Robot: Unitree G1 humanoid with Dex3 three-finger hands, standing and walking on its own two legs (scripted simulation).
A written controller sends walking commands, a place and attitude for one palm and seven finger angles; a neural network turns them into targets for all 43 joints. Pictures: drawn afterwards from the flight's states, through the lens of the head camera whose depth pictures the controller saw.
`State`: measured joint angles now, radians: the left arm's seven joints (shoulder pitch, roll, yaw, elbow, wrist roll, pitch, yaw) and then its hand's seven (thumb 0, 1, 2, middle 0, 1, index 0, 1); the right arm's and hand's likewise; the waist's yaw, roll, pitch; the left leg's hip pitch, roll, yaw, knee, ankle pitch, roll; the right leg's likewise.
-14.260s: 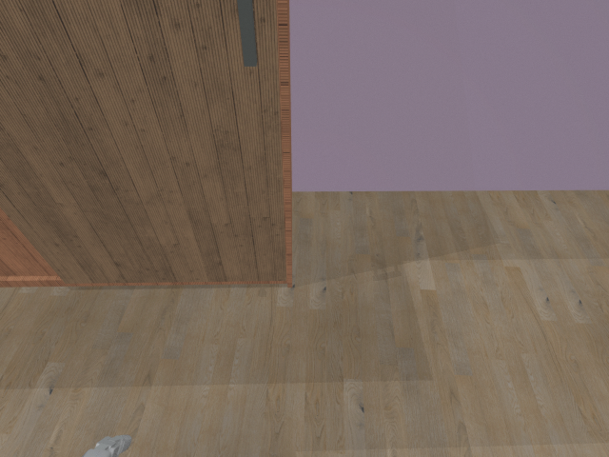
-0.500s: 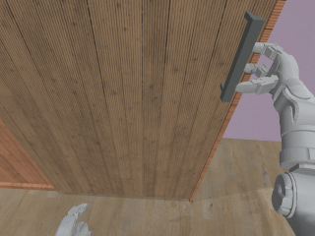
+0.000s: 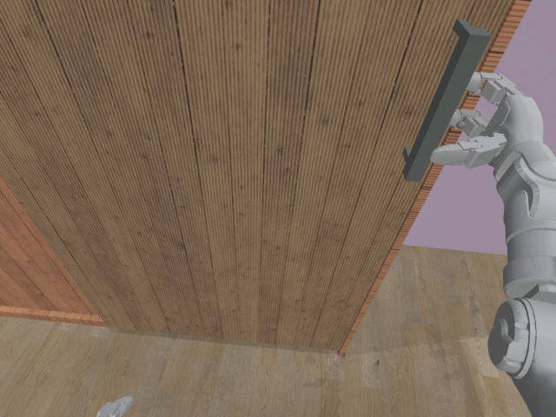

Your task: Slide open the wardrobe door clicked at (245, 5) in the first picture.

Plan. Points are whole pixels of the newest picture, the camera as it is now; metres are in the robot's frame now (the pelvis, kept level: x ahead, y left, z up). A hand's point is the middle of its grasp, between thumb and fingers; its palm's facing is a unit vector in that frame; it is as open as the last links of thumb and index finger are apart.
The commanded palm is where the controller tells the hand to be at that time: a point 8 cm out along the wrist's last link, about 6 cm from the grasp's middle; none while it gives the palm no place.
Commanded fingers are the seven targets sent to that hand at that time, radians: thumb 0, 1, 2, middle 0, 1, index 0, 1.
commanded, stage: slide the fingers in behind the handle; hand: right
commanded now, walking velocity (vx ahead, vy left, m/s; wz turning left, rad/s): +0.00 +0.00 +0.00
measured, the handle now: (434, 107) +0.49 -0.15 +0.25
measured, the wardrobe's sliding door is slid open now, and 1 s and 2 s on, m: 0.00 0.00 0.00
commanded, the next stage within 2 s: grip the handle and tug to test in 1.58 s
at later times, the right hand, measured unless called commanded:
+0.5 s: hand (456, 134) +0.42 -0.17 +0.25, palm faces +0.01 +1.00 +0.00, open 14.0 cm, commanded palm +0.40 -0.21 +0.25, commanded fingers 0.00 0.50 -0.30 0.30 1.20 0.30 1.20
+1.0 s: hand (433, 129) +0.42 -0.14 +0.25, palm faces +0.01 +1.00 +0.00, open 14.4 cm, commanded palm +0.39 -0.18 +0.25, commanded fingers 0.00 0.50 -0.30 0.30 1.20 0.30 1.20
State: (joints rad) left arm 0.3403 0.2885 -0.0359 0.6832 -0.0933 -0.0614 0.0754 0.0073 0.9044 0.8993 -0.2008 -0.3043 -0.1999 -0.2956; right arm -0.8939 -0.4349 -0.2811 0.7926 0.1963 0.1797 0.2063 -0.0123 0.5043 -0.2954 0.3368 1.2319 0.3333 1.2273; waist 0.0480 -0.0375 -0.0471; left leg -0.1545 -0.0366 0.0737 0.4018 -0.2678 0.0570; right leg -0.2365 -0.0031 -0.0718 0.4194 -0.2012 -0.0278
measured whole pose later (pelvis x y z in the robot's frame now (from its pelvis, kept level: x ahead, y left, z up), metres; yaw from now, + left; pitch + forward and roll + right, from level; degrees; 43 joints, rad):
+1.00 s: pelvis +0.00 +0.00 +0.00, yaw +0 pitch -1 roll +0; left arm 0.26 0.26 -0.04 0.66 -0.08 0.01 0.06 0.01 0.90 0.90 -0.20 -0.30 -0.20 -0.30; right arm -0.76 -0.28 -0.21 0.43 0.19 0.38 0.05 -0.01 0.51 -0.30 0.29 1.20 0.24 1.17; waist 0.02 -0.04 -0.04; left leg -0.09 -0.03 0.06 0.37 -0.26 0.05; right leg -0.17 0.00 -0.08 0.38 -0.20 -0.03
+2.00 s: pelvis +0.00 +0.00 +0.00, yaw -1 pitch -1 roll +0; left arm 0.21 0.25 -0.05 0.65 -0.07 0.02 0.06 0.01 0.90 0.90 -0.20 -0.30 -0.20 -0.30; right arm -0.80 -0.27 -0.18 0.46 0.20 0.40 0.04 -0.01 0.14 -0.45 0.30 1.24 0.27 1.23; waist 0.01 -0.03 -0.04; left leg -0.09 -0.03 0.08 0.37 -0.26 0.05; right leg -0.17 0.01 -0.06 0.38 -0.19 -0.03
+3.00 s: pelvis +0.02 +0.00 +0.00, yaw +1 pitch -1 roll -1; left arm 0.20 0.26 -0.05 0.62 -0.08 0.05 0.06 0.01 0.90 0.90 -0.20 -0.30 -0.20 -0.30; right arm -0.69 -0.28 -0.23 0.32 0.20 0.41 0.04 0.00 -0.72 -0.79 0.31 1.38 0.27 1.33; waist 0.02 -0.04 -0.05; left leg -0.07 -0.04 0.05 0.35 -0.27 0.06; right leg -0.15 0.00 -0.08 0.36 -0.20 -0.02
